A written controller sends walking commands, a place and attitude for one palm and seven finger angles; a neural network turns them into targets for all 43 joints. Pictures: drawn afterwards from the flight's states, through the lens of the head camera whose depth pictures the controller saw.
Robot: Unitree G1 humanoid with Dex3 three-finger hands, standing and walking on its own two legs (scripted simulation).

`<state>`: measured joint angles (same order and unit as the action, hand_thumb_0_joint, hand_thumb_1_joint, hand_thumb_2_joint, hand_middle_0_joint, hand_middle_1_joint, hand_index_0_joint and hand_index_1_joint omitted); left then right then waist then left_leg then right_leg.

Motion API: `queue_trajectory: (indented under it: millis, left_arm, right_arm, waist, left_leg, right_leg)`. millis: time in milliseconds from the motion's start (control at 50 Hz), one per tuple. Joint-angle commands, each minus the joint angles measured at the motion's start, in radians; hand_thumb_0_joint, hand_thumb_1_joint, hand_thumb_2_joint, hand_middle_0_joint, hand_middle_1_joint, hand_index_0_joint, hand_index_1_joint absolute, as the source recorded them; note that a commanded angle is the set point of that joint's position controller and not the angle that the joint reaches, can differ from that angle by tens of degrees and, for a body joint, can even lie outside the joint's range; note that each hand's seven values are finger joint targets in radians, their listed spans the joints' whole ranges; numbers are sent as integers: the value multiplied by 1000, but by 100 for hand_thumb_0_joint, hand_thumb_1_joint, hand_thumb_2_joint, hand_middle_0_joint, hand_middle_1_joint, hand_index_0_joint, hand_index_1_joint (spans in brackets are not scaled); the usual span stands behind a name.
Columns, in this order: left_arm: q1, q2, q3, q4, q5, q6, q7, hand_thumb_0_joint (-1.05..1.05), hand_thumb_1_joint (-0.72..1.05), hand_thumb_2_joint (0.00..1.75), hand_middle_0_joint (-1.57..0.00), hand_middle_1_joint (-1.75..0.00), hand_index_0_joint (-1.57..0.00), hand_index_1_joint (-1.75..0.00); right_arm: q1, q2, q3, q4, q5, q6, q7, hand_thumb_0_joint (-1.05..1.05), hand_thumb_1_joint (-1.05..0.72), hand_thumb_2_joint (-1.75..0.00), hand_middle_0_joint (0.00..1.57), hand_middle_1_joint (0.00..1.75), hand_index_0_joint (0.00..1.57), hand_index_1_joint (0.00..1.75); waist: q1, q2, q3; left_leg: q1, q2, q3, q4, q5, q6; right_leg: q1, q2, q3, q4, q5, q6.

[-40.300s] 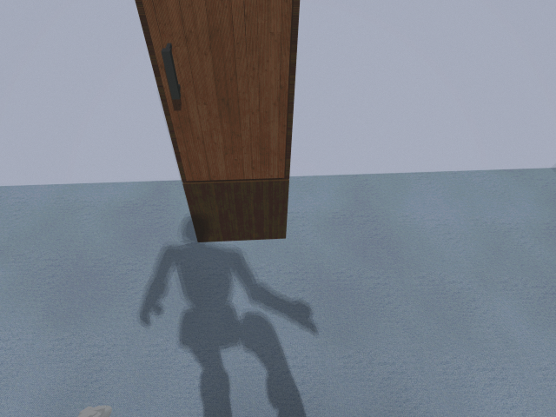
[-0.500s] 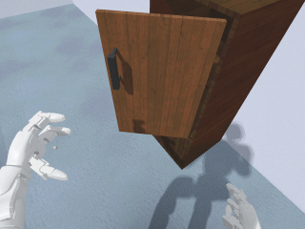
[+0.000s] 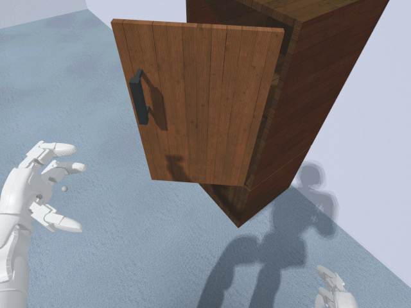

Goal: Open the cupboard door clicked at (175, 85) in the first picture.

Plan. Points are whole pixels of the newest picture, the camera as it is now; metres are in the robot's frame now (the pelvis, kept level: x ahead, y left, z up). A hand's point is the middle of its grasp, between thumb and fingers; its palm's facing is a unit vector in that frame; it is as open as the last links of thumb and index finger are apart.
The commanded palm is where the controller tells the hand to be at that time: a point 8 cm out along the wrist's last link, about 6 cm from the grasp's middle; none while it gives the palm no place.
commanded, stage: raise the hand with hooked fingers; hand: left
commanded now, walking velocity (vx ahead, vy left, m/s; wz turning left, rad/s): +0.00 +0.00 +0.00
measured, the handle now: (141, 97) +0.57 +0.20 +0.08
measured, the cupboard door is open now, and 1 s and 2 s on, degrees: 48 48 48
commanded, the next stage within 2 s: move the hooked fingers beside the handle in 0.14 s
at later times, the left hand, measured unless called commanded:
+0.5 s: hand (81, 174) +0.32 +0.26 +0.09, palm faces +0.05 -1.00 -0.03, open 14.0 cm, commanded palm +0.30 +0.30 +0.09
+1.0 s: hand (93, 146) +0.39 +0.26 +0.09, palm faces +0.01 -1.00 +0.00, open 14.0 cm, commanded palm +0.37 +0.30 +0.09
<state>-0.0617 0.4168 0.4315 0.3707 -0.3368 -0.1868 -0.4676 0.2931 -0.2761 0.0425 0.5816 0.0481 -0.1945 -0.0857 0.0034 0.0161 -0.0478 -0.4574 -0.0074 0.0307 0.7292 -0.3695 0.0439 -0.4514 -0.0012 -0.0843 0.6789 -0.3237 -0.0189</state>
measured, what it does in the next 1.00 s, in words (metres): stands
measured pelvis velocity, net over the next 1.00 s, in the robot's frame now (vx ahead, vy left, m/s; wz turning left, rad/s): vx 0.00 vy -0.01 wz -0.02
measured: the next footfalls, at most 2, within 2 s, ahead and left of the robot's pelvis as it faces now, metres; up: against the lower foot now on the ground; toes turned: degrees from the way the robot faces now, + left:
none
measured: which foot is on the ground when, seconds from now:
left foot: down 0.00-1.00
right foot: down 0.00-1.00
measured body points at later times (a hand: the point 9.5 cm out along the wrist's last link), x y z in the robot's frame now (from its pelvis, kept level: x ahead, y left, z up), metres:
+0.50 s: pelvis -0.01 -0.03 +0.00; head +0.03 -0.03 +0.44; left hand +0.31 +0.31 +0.10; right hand +0.15 -0.28 -0.09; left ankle +0.00 +0.09 -0.72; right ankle +0.01 -0.11 -0.72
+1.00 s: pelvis +0.00 -0.01 -0.01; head +0.06 +0.00 +0.44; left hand +0.39 +0.31 +0.09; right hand +0.09 -0.28 -0.11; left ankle +0.00 +0.09 -0.72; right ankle +0.01 -0.11 -0.72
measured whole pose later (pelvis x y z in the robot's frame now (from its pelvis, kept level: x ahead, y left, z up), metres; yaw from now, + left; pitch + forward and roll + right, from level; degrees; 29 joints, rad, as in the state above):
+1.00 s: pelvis +0.00 -0.01 -0.01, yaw -1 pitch +10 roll -1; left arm -0.48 0.51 0.45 0.84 -0.27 -0.28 -0.49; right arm 0.34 -0.28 0.04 0.62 0.05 -0.09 -0.09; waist -0.05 0.01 -0.06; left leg -0.56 0.01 0.04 0.77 -0.38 0.04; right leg -0.56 0.02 -0.07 0.72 -0.33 -0.03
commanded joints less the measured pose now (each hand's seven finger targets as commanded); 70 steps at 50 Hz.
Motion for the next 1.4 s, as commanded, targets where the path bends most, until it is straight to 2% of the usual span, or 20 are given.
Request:
queue_trajectory:
  millis: [0, 220, 260, 320, 460, 480, 520, 540, 580, 640, 700, 800, 840, 880, 940, 1040, 1140, 1240, 1300, 1380]
  left_arm:
    - [-249, 275, 87, -198, -27, -62, -8, 0, -50, 30, -30, -120, -30, -120]
    - [-234, 268, 93, -151, -46, -60, -24, 0, -50, 30, -30, -120, -30, -120]
    - [-311, 285, 91, -140, -34, -67, -18, 0, -50, 30, -30, -120, -30, -120]
    - [-407, 331, 105, -73, -18, -67, -14, 0, -50, 30, -30, -120, -30, -120]
    - [-603, 355, 67, 69, 8, -98, -42, 0, -50, 30, -30, -120, -30, -120]
    - [-605, 365, 78, 73, 0, -103, -48, 0, -50, 30, -30, -120, -30, -120]
    - [-568, 381, 97, 87, 4, -108, -51, 0, -50, 30, -30, -120, -30, -120]
    - [-556, 379, 97, 107, 6, -104, -50, 0, -50, 30, -30, -120, -30, -120]
    - [-542, 389, 110, 159, 2, -94, -50, 0, -50, 30, -30, -120, -30, -120]
    - [-537, 401, 125, 203, 14, -84, -41, 0, -50, 30, -30, -120, -30, -120]
    - [-587, 403, 120, 188, 20, -98, -28, 0, -50, 30, -30, -120, -30, -120]
    - [-693, 397, 100, 153, 36, -153, -13, 0, -50, 30, -30, -120, -30, -120]
    - [-696, 427, 128, 182, 38, -165, -10, 0, -50, 30, -30, -120, -30, -120]
    - [-737, 383, 78, 192, 39, -165, -20, 0, -50, 30, -30, -120, -30, -120]
    - [-790, 405, 76, 305, 59, -146, -20, 0, -50, 30, -30, -120, -30, -120]
    - [-849, 354, 22, 282, 75, -160, -1, 0, -50, 30, -30, -120, -30, -120]
    - [-876, 403, 74, 415, 81, -159, 25, 0, -50, 30, -30, -120, -30, -120]
    - [-969, 458, 78, 413, 129, -189, 31, 0, -50, 30, -30, -120, -30, -120]
    - [-1041, 401, 21, 388, 127, -220, 25, 0, -50, 30, -30, -120, -30, -120]
    - [-1141, 415, 25, 514, 115, -214, 19, 0, -50, 30, -30, -120, -30, -120]
  right_arm:
    - [-60, -143, -52, -143, 6, -58, -17, 0, -90, -90, 20, 30, 20, 30]
    - [-73, -137, -49, -140, 11, -57, -21, 0, -90, -90, 20, 30, 20, 30]
    - [-73, -138, -48, -130, 12, -55, -24, 0, -90, -90, 20, 30, 20, 30]
    - [-64, -142, -46, -115, 12, -46, -30, 0, -90, -90, 20, 30, 20, 30]
    - [-39, -148, -45, -87, 17, -34, -38, 0, -90, -90, 20, 30, 20, 30]
    - [-30, -149, -47, -91, 16, -32, -36, 0, -90, -90, 20, 30, 20, 30]
    - [-24, -149, -49, -96, 14, -28, -30, 0, -90, -90, 20, 30, 20, 30]
    - [-16, -150, -51, -99, 14, -23, -28, 0, -90, -90, 20, 30, 20, 30]
    - [-2, -157, -53, -101, 14, -14, -22, 0, -90, -90, 20, 30, 20, 30]
    - [9, -163, -57, -109, 14, 4, -15, 0, -90, -90, 20, 30, 20, 30]
    - [24, -163, -62, -117, 12, 16, -9, 0, -90, -90, 20, 30, 20, 30]
    - [55, -162, -68, -104, 6, 33, -7, 0, -90, -90, 20, 30, 20, 30]
    - [73, -169, -72, -88, 4, 41, -10, 0, -90, -90, 20, 30, 20, 30]
    - [75, -167, -67, -87, 5, 47, -10, 0, -90, -90, 20, 30, 20, 30]
    - [83, -174, -65, -67, 7, 60, -13, 0, -90, -90, 20, 30, 20, 30]
    - [106, -172, -71, -69, -1, 72, -2, 0, -90, -90, 20, 30, 20, 30]
    - [123, -181, -67, -59, -5, 100, 6, 0, -90, -90, 20, 30, 20, 30]
    - [142, -182, -69, -62, -12, 125, 12, 0, -90, -90, 20, 30, 20, 30]
    - [158, -181, -73, -50, -16, 133, 16, 0, -90, -90, 20, 30, 20, 30]
    - [172, -195, -68, -21, -15, 149, 7, 0, -90, -90, 20, 30, 20, 30]
  waist:
    - [3, 80, -220]
    - [3, 21, -211]
    - [-7, 55, -200]
    - [-25, 31, -176]
    - [-48, 58, -246]
    - [-37, 41, -276]
    - [-16, 91, -328]
    - [-17, 63, -339]
    - [-12, 15, -311]
    - [-7, 29, -277]
    - [-17, 7, -287]
    - [-34, 80, -347]
    - [-37, 60, -365]
    - [-50, 80, -348]
    - [-64, 66, -284]
    - [-62, 118, -381]
    - [-71, 12, -323]
    - [-72, 124, -390]
    - [-99, 149, -421]
    - [-128, 92, -360]
  left_leg:
    - [118, 6, -72, -120, 222, -23]
    - [65, -3, -45, -93, 222, -11]
    - [61, -4, -46, -92, 204, -13]
    - [28, -3, -44, -81, 160, -10]
    - [8, -3, -38, -56, 149, -8]
    - [18, -2, -41, -50, 178, -8]
    - [30, -5, -37, -51, 223, -8]
    - [30, -5, -36, -52, 231, -7]
    - [4, -1, -37, -51, 246, -7]
    - [-26, -3, -30, -64, 229, -9]
    - [-16, 0, -31, -65, 242, -5]
    - [41, 3, -36, -59, 269, -6]
    - [50, 6, -39, -56, 284, -5]
    - [59, 6, -43, -55, 298, -6]
    - [22, 11, -54, -63, 233, -8]
    - [139, 20, -81, -47, 367, -25]
    - [39, 23, -75, -46, 326, -22]
    - [87, 25, -78, -23, 384, -28]
    - [171, 43, -104, -6, 453, -45]
    - [93, 38, -109, -9, 321, -32]
  right_leg:
    - [84, 21, 42, -80, 161, -17]
    - [126, 8, 76, -87, 211, -3]
    - [106, 5, 79, -89, 187, -3]
    - [92, 1, 104, -101, 136, 3]
    - [102, -11, 134, -90, 122, 6]
    - [124, -7, 132, -77, 162, 3]
    - [155, -8, 125, -61, 233, 0]
    - [153, -4, 117, -56, 249, 2]
    - [155, 0, 112, -48, 278, 2]
    - [131, 0, 104, -49, 268, 3]
    - [124, 8, 99, -43, 277, 3]
    - [98, 22, 91, -30, 278, -4]
    - [98, 23, 88, -27, 289, -3]
    - [72, 25, 80, -23, 291, -9]
    - [17, 24, 71, -33, 220, -7]
    - [-27, 30, 53, -13, 255, -14]
    - [-20, 31, 50, -6, 255, -7]
    - [-49, 30, 55, 16, 261, -12]
    - [-127, 41, 45, 20, 232, -11]
    - [-150, 40, 41, 16, 174, -14]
